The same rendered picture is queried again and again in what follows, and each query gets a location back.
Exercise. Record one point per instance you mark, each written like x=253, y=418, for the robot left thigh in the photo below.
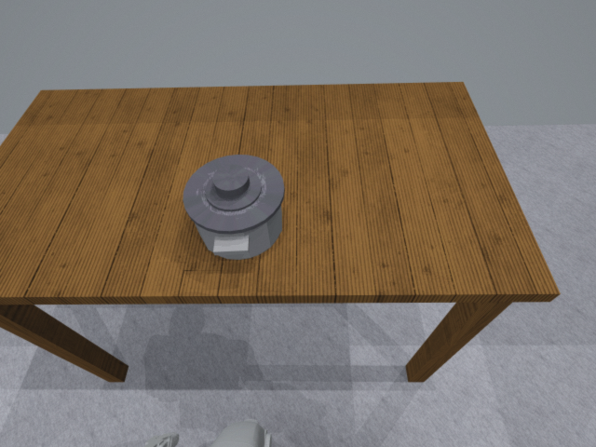
x=243, y=434

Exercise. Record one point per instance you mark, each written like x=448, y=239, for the pot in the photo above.
x=244, y=245

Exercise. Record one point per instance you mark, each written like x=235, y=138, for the lid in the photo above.
x=237, y=214

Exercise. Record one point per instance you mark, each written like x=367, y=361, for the table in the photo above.
x=393, y=194

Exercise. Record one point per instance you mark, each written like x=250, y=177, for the knob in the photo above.
x=231, y=180

